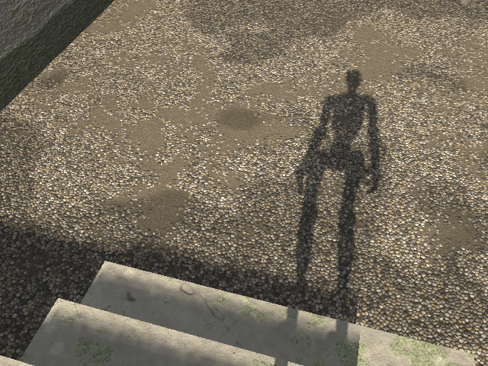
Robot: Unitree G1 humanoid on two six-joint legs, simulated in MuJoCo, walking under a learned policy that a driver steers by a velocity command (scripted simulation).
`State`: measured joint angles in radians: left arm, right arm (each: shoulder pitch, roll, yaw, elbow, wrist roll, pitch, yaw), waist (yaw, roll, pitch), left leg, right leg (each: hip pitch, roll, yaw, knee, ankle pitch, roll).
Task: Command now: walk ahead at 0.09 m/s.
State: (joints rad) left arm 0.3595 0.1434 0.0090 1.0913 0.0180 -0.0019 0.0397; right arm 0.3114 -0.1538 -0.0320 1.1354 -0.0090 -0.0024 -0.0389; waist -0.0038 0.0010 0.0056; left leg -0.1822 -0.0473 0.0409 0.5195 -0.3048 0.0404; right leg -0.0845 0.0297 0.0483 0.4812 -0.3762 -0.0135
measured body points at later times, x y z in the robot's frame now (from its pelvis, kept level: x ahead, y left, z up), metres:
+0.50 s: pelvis +0.00 +0.01 +0.01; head +0.00 +0.01 +0.46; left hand +0.00 +0.23 -0.15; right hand +0.02 -0.22 -0.15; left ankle -0.03 +0.08 -0.73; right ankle -0.07 -0.11 -0.73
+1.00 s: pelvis -0.02 +0.02 +0.01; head -0.02 +0.03 +0.46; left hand -0.06 +0.24 -0.15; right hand -0.05 -0.20 -0.15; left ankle -0.03 +0.08 -0.73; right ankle -0.07 -0.10 -0.72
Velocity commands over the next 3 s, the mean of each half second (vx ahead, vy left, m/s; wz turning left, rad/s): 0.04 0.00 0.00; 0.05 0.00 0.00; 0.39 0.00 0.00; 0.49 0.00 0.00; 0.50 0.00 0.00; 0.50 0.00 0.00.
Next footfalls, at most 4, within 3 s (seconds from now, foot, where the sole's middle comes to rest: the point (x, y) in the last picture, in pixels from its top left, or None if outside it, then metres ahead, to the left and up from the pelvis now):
1.30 right None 0.00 -0.14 -0.77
1.66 left None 0.29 0.01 -0.95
2.12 right None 0.55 -0.24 -1.13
2.74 left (259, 331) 0.89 -0.03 -1.31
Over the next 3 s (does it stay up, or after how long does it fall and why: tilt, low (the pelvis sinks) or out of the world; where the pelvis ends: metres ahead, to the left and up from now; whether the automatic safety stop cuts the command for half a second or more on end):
stays up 0.91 -0.12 -0.57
